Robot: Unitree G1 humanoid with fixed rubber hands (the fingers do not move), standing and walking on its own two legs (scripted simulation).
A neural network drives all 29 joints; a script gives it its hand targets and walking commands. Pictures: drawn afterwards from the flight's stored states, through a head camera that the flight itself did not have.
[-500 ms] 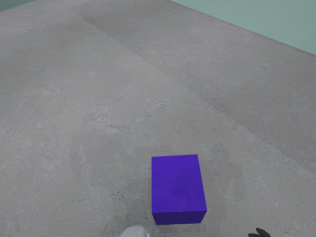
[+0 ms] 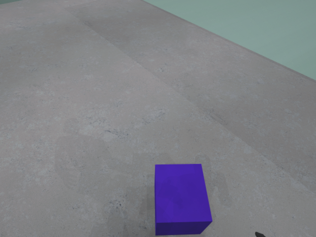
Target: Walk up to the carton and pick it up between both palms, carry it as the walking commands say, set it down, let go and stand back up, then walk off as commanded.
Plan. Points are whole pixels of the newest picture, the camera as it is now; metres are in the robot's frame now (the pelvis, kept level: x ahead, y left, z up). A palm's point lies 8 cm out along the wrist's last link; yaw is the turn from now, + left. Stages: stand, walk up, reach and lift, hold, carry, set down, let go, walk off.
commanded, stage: walk up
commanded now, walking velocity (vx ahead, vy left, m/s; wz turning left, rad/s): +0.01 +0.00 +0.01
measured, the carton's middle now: (178, 200) +0.42 -0.08 -0.63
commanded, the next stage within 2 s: stand in 1.80 s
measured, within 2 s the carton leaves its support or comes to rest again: neither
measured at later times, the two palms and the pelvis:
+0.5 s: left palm out of the picture +0.05 +0.25 -0.12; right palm out of the picture +0.12 -0.26 -0.11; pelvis +0.01 -0.01 +0.00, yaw +3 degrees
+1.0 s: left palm out of the picture +0.04 +0.24 -0.12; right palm out of the picture +0.12 -0.28 -0.11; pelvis +0.01 -0.02 +0.00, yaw +5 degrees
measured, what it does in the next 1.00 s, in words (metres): stands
